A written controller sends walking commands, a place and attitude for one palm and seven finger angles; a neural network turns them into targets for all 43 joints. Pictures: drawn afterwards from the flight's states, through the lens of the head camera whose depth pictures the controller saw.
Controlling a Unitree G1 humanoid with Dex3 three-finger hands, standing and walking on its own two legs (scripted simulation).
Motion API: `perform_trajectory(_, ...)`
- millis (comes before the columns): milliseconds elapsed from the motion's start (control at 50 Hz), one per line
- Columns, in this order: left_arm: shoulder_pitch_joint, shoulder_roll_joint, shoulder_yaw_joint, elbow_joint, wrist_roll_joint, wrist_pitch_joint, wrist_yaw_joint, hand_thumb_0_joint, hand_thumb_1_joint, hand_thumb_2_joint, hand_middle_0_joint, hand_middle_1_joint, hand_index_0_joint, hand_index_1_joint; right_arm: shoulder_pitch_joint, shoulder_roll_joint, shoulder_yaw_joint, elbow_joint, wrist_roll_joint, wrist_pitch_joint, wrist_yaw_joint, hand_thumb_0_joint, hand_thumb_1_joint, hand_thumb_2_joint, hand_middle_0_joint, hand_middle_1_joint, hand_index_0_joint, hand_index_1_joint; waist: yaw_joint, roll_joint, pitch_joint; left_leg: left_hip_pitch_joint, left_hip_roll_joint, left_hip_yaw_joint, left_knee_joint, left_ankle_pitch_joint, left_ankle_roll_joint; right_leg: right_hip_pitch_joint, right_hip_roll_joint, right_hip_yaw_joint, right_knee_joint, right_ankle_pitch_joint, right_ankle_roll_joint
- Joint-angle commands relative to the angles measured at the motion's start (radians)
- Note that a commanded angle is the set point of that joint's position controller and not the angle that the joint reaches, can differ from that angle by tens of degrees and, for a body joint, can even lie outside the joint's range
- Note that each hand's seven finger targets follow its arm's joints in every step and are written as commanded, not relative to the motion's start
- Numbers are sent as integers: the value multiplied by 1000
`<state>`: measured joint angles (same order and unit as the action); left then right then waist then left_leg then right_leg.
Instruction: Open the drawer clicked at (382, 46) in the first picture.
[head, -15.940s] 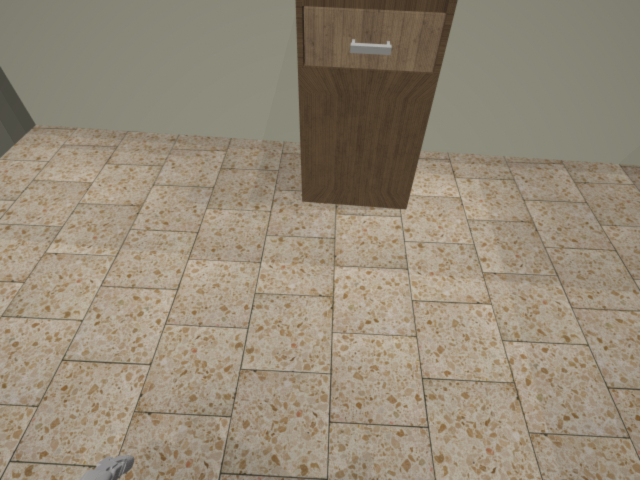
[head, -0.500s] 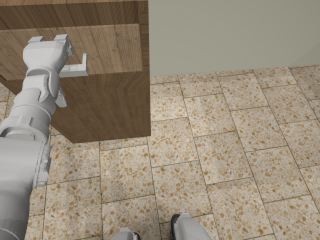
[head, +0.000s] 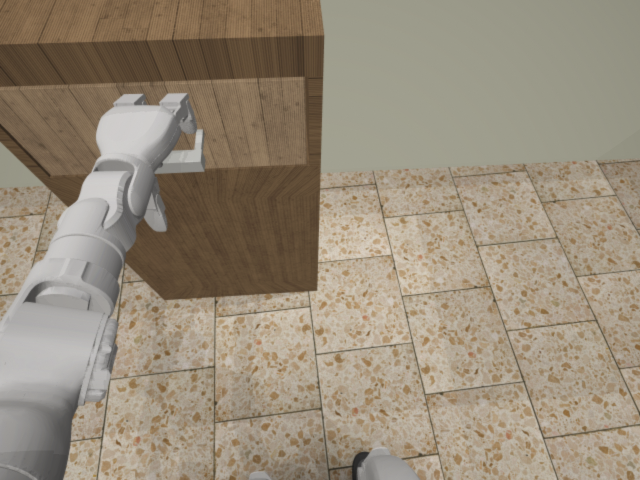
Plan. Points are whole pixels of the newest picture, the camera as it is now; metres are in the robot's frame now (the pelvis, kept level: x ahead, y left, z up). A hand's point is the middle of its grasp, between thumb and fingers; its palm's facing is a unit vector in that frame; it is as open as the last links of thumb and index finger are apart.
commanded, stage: re-aim the fingers above the handle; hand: left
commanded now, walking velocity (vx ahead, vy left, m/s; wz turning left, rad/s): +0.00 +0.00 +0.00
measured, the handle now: (160, 150) +0.58 +0.20 -0.01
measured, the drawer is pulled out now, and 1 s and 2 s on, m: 0.00 0.00 0.00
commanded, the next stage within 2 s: lower the fingers behind the handle in 1.62 s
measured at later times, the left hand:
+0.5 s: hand (172, 146) +0.53 +0.16 +0.06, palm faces +0.04 -0.04 -1.00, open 13.8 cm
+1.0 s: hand (139, 154) +0.51 +0.20 +0.07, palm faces +0.16 +0.07 -0.98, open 13.8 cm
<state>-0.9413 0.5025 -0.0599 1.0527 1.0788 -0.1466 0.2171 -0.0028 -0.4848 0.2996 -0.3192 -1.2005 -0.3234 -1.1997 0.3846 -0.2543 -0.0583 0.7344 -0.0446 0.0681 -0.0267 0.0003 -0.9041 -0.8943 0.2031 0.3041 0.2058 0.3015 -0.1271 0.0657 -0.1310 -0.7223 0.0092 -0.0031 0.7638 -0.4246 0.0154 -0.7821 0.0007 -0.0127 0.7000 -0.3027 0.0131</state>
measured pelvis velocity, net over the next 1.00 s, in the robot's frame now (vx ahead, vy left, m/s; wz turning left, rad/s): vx -0.03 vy -0.01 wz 0.00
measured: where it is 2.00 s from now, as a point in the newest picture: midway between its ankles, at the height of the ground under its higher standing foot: outside the picture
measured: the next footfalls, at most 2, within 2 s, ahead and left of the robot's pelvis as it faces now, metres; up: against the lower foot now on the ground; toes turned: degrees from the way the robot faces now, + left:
none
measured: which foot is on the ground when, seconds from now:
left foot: down 0.00-1.00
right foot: down 0.00-1.00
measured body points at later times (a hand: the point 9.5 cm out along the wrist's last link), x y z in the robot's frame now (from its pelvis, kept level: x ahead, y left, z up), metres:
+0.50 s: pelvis -0.01 -0.01 +0.00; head +0.11 -0.02 +0.43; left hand +0.52 +0.16 +0.12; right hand -0.03 -0.29 -0.13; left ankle -0.05 +0.11 -0.71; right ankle +0.00 -0.13 -0.71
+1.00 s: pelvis -0.03 -0.01 -0.01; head +0.09 -0.02 +0.42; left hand +0.49 +0.19 +0.12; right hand +0.01 -0.29 -0.14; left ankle -0.05 +0.11 -0.71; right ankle +0.00 -0.13 -0.71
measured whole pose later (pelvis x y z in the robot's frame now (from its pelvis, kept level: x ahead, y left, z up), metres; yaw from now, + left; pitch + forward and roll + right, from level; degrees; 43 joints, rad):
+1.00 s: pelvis -0.03 -0.01 -0.01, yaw +0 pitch +22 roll +0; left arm -1.00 0.51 -0.03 1.13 1.15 0.02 0.46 0.00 -0.49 0.30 -0.32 -1.20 -0.32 -1.20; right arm 0.26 -0.29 -0.04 0.72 -0.05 0.06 -0.02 0.00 -0.91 -0.89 0.20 0.30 0.20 0.30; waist -0.15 0.06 -0.12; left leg -0.79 0.00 0.00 0.83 -0.42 0.01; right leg -0.86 -0.01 0.00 0.79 -0.30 0.01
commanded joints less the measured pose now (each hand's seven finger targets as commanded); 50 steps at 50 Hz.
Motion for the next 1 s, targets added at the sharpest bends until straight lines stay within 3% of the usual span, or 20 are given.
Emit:
perform_trajectory(0, -524, 279, 113, -128, 18, 38, 144, 0, -500, 300, -300, -1200, -300, -1200, 169, -176, -49, -6, -8, -2, -2, 0, -900, -900, 200, 300, 200, 300, -40, 57, -415, 249, -18, -20, -1, 654, -2, 193, 48, -34, 14, 368, -37)
perform_trajectory(60, -508, 312, 125, -49, 44, 132, 188, 0, -500, 300, -300, -1200, -300, -1200, 153, -183, -38, -13, -8, 6, 15, 0, -900, -900, 200, 300, 200, 300, -20, 69, -448, 210, -24, -5, -6, 636, -4, 229, 45, -36, 30, 380, -40)
perform_trajectory(120, -501, 274, 74, -3, 48, 213, 163, 0, -500, 300, -300, -1200, -300, -1200, 148, -187, -39, -32, 5, 13, 21, 0, -900, -900, 200, 300, 200, 300, -29, 33, -484, 211, -23, 10, -14, 599, 2, 278, 46, -29, 13, 400, -35)
perform_trajectory(160, -516, 203, 14, -2, 29, 229, 114, 0, -500, 300, -300, -1200, -300, -1200, 161, -183, -47, -42, 16, 14, 15, 0, -900, -900, 200, 300, 200, 300, -53, -5, -506, 239, -21, 11, -25, 585, 12, 310, 46, -21, -13, 421, -28)
perform_trajectory(240, -591, 153, -26, -134, -23, 145, 6, 0, -500, 300, -300, -1200, -300, -1200, 164, -180, -63, -47, 20, 5, -11, 0, -900, -900, 200, 300, 200, 300, -90, -42, -534, 316, -19, -2, -34, 557, 27, 324, 47, -5, -48, 420, -20)
perform_trajectory(300, -585, 223, 32, -199, -19, 46, -5, 0, -500, 300, -300, -1200, -300, -1200, 164, -174, -59, -42, 13, -6, -33, 0, -900, -900, 200, 300, 200, 300, -64, 14, -499, 310, -24, -8, -35, 549, 25, 298, 41, 0, -39, 393, -26)
perform_trajectory(360, -584, 283, 88, -194, 11, -3, 63, 0, -500, 300, -300, -1200, -300, -1200, 159, -167, -49, -29, 1, -13, -32, 0, -900, -900, 200, 300, 200, 300, -42, 65, -452, 257, -27, -9, -24, 540, 16, 249, 41, -6, -11, 359, -37)
perform_trajectory(380, -534, 367, 167, -162, 17, 6, 95, 0, -500, 300, -300, -1200, -300, -1200, 150, -177, -40, -21, -4, -9, -26, 0, -900, -900, 200, 300, 200, 300, -12, 64, -443, 208, -31, -4, -18, 520, 15, 256, 40, -7, 10, 352, -42)
perform_trajectory(440, -489, 411, 203, -95, 43, 81, 182, 0, -500, 300, -300, -1200, -300, -1200, 115, -178, -26, -37, -10, -5, -10, 0, -900, -900, 200, 300, 200, 300, 11, 37, -451, 101, -46, 19, -16, 483, 16, 311, 35, -8, 34, 381, -41)
perform_trajectory(480, -446, 397, 172, -19, 55, 160, 208, 0, -500, 300, -300, -1200, -300, -1200, 113, -187, -23, -42, -3, 0, 3, 0, -900, -900, 200, 300, 200, 300, 9, 18, -435, 78, -43, 32, -20, 458, 12, 311, 35, -16, 32, 377, -37)
perform_trajectory(520, -456, 346, 117, 15, 60, 225, 195, 0, -500, 300, -300, -1200, -300, -1200, 121, -192, -31, -49, 6, 2, 11, 0, -900, -900, 200, 300, 200, 300, -11, -2, -478, 105, -38, 43, -26, 449, 14, 335, 38, -12, 16, 387, -32)
perform_trajectory(580, -389, 302, 75, 16, 8, 253, 88, 0, -500, 300, -300, -1200, -300, -1200, 131, -196, -41, -67, 32, 9, 3, 0, -900, -900, 200, 300, 200, 300, -14, -85, -533, 139, -35, 53, -50, 431, 25, 438, 36, 7, -23, 440, -18)
perform_trajectory(640, -417, 121, -56, -164, -51, 161, -36, 0, -500, 300, -300, -1200, -300, -1200, 127, -181, -61, -85, 37, -3, -19, 0, -900, -900, 200, 300, 200, 300, -53, -99, -544, 246, -33, 37, -69, 440, 36, 441, 37, 12, -67, 441, -14)
perform_trajectory(700, -461, 137, -37, -372, -69, 7, -74, 0, -500, 300, -300, -1200, -300, -1200, 111, -173, -69, -76, 25, -17, -48, 0, -900, -900, 200, 300, 200, 300, -41, -6, -521, 351, -30, 7, -64, 490, 35, 360, 38, 10, -65, 388, -22)
perform_trajectory(760, -517, 191, 30, -399, -36, -91, 14, 0, -500, 300, -300, -1200, -300, -1200, 127, -161, -71, -44, 15, -30, -58, 0, -900, -900, 200, 300, 200, 300, -39, 38, -416, 349, -27, -18, -48, 501, 19, 227, 39, -7, -48, 308, -34)
perform_trajectory(780, -504, 283, 111, -353, -13, -93, 66, 0, -500, 300, -300, -1200, -300, -1200, 126, -168, -62, -27, 13, -29, -55, 0, -900, -900, 200, 300, 200, 300, -22, 53, -378, 297, -29, -20, -42, 474, 11, 203, 38, -11, -25, 282, -42)
perform_trajectory(840, -502, 372, 199, -254, 29, -22, 228, 0, -500, 300, -300, -1200, -300, -1200, 78, -164, -31, -21, 1, -30, -28, 0, -900, -900, 200, 300, 200, 300, 13, 81, -341, 152, -49, -10, -34, 390, 6, 183, 36, -27, 21, 222, -53)
perform_trajectory(900, -472, 336, 151, -108, 63, 147, 325, 0, -500, 300, -300, -1200, -300, -1200, 37, -165, -16, -36, -4, -27, -4, 0, -900, -900, 200, 300, 200, 300, 16, 95, -391, 112, -55, 15, -29, 381, -3, 205, 31, -37, 42, 232, -50)
perform_trajectory(940, -474, 297, 104, 11, 71, 273, 311, 0, -500, 300, -300, -1200, -300, -1200, 36, -175, -17, -40, -1, -9, 9, 0, -900, -900, 200, 300, 200, 300, 3, 58, -466, 132, -50, 30, -26, 422, -3, 261, 36, -36, 40, 287, -44)
perform_trajectory(980, -479, 267, 45, 86, 48, 364, 229, 0, -500, 300, -300, -1200, -300, -1200, 62, -188, -22, -46, 23, 10, 11, 0, -900, -900, 200, 300, 200, 300, -20, -17, -501, 152, -42, 38, -42, 418, 2, 320, 36, -26, 12, 333, -31)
